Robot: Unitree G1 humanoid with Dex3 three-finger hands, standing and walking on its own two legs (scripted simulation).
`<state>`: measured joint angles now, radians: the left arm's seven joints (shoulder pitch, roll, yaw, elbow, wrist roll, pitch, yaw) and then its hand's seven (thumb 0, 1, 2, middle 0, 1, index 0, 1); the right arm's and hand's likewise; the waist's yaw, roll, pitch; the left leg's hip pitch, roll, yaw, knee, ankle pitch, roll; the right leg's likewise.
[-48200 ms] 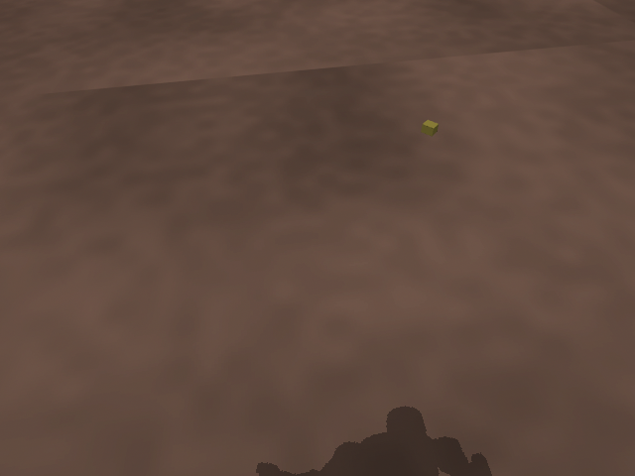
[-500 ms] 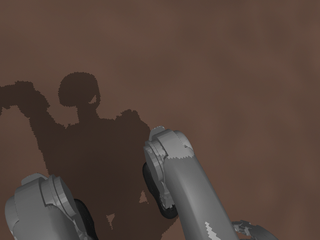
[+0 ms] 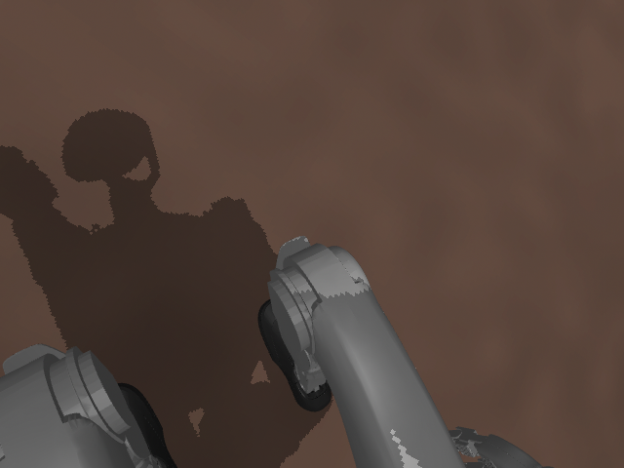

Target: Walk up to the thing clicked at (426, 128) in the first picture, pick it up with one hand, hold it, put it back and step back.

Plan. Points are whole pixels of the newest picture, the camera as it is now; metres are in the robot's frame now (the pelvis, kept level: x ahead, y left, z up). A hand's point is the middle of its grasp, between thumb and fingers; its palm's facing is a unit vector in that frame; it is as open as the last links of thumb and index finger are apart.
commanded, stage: rest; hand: left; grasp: from above
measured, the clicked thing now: out of the picture +0.49 +0.30 -0.23
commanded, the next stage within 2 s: open in 0.96 s
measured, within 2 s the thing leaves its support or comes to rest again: rests again in 0.98 s
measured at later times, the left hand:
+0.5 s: hand out of the picture +0.48 +0.28 -0.25, palm faces -0.01 -0.46 -0.89, open 9.3 cm
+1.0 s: hand out of the picture +0.48 +0.29 -0.27, palm faces +0.01 -0.48 -0.88, open 9.4 cm
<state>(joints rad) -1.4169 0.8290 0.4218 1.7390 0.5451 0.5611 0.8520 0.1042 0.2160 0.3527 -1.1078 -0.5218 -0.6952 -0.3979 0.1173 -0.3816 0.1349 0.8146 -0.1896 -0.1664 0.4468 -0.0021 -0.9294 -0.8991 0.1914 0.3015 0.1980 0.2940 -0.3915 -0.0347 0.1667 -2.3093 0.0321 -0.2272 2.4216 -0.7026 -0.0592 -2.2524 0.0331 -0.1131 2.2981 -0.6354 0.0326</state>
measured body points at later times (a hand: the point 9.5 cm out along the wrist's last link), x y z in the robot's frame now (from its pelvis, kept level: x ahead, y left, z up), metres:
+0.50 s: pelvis +0.00 +0.00 -0.01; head +0.32 +0.07 +0.30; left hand +0.48 +0.30 -0.20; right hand -0.01 -0.27 -0.07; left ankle +0.07 +0.14 -0.30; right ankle +0.11 -0.12 -0.30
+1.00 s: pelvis +0.01 +0.01 -0.01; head +0.33 +0.09 +0.28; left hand +0.48 +0.31 -0.22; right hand +0.00 -0.25 -0.07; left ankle +0.07 +0.14 -0.30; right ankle +0.11 -0.12 -0.30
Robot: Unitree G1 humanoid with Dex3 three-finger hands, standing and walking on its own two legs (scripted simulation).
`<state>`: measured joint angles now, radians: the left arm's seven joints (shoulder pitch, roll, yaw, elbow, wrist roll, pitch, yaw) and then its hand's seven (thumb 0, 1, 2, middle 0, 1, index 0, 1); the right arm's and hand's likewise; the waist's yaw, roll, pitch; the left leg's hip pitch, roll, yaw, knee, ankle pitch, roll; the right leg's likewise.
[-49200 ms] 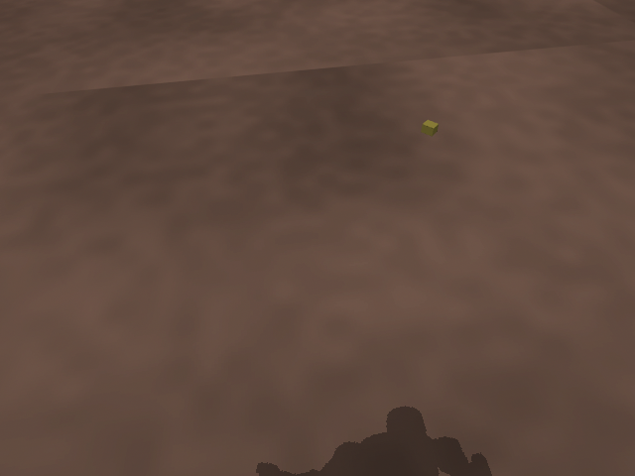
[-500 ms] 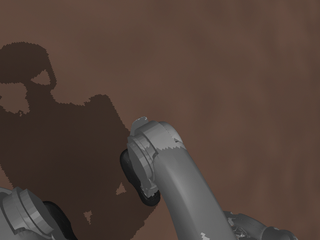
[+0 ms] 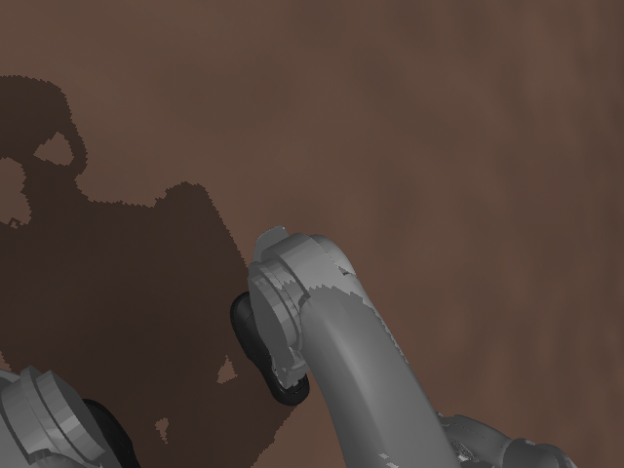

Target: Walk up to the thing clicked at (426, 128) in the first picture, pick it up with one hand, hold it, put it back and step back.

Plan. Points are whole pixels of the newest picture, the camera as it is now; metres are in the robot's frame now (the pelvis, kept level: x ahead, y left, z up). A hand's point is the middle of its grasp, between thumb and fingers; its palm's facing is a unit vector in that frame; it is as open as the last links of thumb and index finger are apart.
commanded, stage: open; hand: left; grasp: from above
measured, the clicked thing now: out of the picture +0.47 +0.31 -0.29
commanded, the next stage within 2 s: withdraw in 0.92 s
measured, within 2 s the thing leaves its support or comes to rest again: neither
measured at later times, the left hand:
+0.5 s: hand out of the picture +0.46 +0.29 -0.26, palm faces +0.04 -0.47 -0.88, open 10.7 cm
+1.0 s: hand out of the picture +0.45 +0.30 -0.26, palm faces +0.03 -0.47 -0.88, open 12.7 cm
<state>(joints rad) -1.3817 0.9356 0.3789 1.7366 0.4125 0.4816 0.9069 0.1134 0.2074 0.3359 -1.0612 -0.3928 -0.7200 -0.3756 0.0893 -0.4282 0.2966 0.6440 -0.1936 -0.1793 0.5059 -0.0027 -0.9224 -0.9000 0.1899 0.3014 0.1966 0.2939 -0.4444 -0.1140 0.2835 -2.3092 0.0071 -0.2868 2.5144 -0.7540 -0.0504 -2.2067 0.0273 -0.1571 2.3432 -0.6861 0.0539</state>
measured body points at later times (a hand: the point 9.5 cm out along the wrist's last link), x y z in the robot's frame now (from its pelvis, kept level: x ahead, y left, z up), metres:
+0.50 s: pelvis +0.00 +0.00 +0.00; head +0.32 +0.08 +0.30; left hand +0.46 +0.31 -0.21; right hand +0.00 -0.26 -0.05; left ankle +0.05 +0.13 -0.28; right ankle +0.11 -0.12 -0.28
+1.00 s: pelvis +0.00 +0.00 +0.00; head +0.31 +0.09 +0.30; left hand +0.45 +0.32 -0.21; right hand +0.01 -0.26 -0.05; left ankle +0.05 +0.13 -0.28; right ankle +0.11 -0.12 -0.28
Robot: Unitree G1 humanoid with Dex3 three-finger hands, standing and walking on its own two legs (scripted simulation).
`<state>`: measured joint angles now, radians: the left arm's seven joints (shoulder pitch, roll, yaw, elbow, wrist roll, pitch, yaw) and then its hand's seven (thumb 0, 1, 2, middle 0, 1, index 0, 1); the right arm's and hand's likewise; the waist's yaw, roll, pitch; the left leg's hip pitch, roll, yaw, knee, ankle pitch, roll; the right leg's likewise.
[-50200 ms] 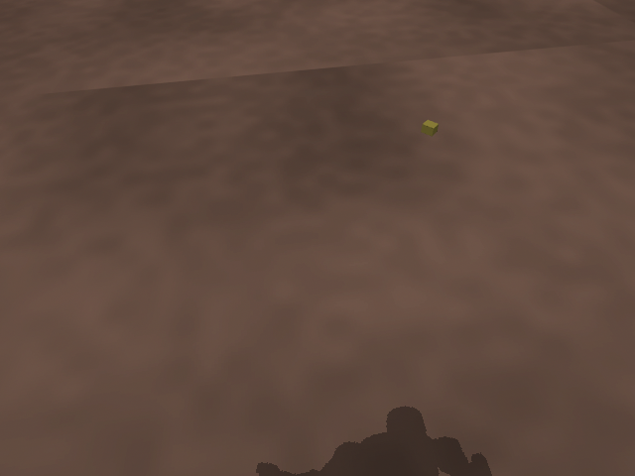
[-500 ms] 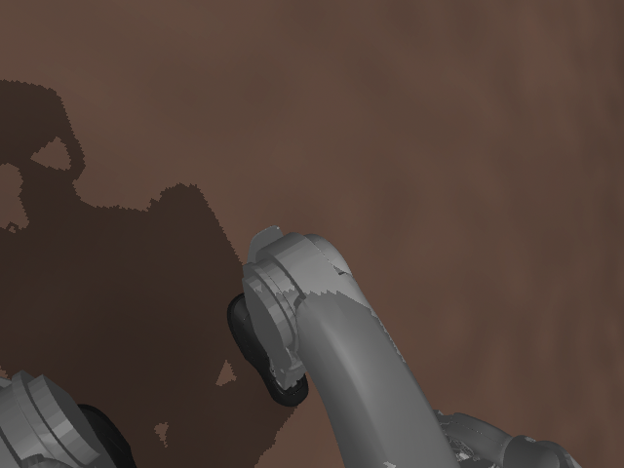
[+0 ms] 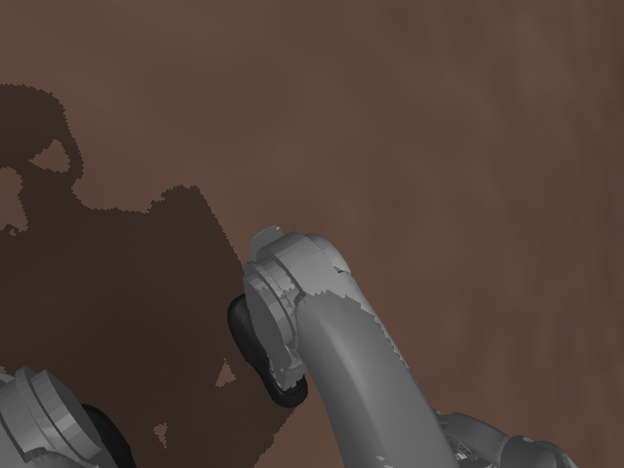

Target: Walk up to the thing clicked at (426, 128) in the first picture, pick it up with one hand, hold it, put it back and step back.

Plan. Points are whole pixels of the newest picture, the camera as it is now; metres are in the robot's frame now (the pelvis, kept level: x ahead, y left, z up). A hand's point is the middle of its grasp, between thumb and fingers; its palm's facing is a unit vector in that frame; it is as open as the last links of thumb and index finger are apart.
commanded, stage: withdraw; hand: left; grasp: from above
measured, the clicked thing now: out of the picture +0.47 +0.31 -0.29
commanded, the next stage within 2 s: home in 0.94 s
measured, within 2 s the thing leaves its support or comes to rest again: neither
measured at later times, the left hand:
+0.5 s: hand out of the picture +0.48 +0.35 -0.14, palm faces -0.03 -0.37 -0.93, open 13.6 cm
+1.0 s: hand out of the picture +0.46 +0.29 -0.17, palm faces -0.46 -0.24 -0.86, open 14.0 cm
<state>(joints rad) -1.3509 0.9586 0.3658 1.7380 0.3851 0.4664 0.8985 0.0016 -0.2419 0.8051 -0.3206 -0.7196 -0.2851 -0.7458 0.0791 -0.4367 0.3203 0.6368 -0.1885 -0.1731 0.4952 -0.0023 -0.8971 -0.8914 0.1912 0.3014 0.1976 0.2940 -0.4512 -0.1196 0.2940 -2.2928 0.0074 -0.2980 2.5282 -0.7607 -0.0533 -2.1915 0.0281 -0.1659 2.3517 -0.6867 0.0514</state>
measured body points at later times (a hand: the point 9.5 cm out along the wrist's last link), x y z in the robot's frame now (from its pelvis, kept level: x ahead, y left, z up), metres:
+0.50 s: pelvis +0.00 +0.00 +0.02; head +0.26 +0.09 +0.37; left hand +0.48 +0.36 -0.08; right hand +0.02 -0.27 -0.06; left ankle +0.05 +0.14 -0.28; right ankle +0.11 -0.12 -0.28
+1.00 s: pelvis -0.01 -0.01 +0.01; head +0.25 +0.05 +0.37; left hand +0.48 +0.30 -0.12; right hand -0.01 -0.27 -0.08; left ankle +0.05 +0.13 -0.28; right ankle +0.11 -0.12 -0.28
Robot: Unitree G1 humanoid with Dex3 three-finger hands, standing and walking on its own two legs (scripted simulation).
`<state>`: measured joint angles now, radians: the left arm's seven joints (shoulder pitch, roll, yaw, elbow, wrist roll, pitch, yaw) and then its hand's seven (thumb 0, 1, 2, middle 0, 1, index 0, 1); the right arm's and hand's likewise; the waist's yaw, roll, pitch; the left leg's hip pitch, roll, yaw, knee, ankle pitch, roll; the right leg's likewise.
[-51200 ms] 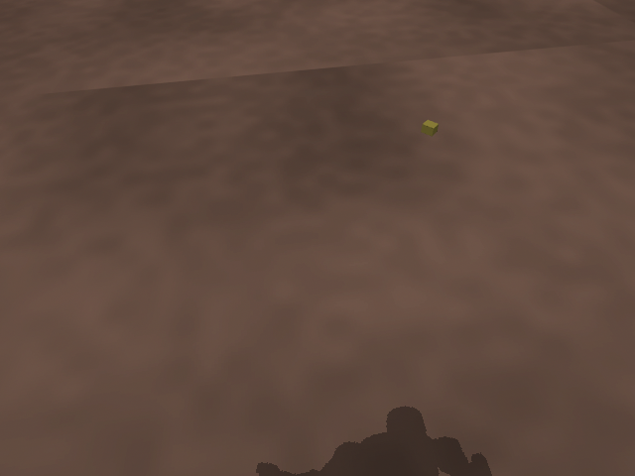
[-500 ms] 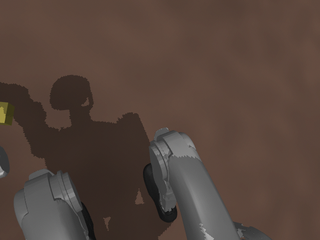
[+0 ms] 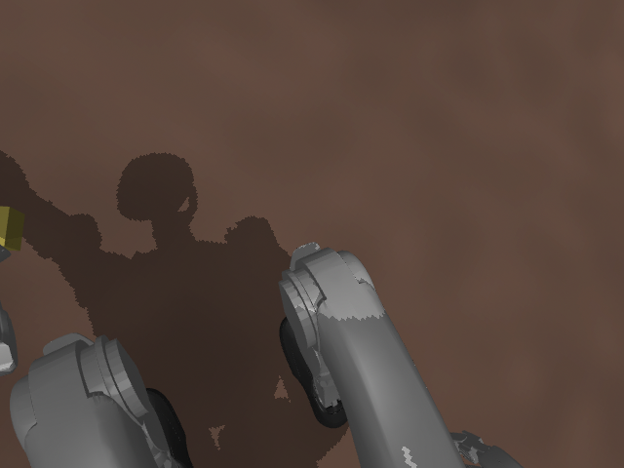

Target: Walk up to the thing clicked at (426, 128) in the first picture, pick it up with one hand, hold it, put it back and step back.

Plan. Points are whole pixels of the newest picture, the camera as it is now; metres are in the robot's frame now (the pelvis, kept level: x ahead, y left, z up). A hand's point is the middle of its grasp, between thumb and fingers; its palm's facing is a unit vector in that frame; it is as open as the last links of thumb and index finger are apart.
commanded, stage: home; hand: left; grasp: from above
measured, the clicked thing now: out of the picture +0.51 +0.29 -0.30
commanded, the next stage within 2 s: none
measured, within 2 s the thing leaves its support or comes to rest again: neither
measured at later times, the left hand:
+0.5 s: hand out of the picture +0.35 +0.30 -0.05, palm faces -0.42 -0.34 -0.84, open 9.9 cm
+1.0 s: hand out of the picture +0.24 +0.23 +0.17, palm faces -0.04 -0.89 -0.44, open 7.5 cm
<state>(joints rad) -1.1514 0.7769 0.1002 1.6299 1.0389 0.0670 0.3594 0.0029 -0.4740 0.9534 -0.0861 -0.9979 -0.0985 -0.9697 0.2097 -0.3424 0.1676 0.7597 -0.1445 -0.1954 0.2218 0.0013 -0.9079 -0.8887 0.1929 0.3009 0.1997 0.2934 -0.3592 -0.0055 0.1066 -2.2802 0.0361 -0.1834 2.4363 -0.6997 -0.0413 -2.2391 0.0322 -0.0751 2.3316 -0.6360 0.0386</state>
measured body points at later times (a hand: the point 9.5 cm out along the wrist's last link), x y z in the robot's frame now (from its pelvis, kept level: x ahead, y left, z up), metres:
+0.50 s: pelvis +0.00 +0.01 +0.08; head +0.19 +0.07 +0.48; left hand +0.37 +0.32 -0.01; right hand +0.19 -0.26 -0.04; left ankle +0.07 +0.14 -0.29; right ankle +0.11 -0.12 -0.29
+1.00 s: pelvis +0.03 +0.00 +0.26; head +0.15 +0.03 +0.69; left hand +0.24 +0.28 +0.20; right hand +0.25 -0.21 +0.16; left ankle +0.07 +0.14 -0.29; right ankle +0.11 -0.12 -0.29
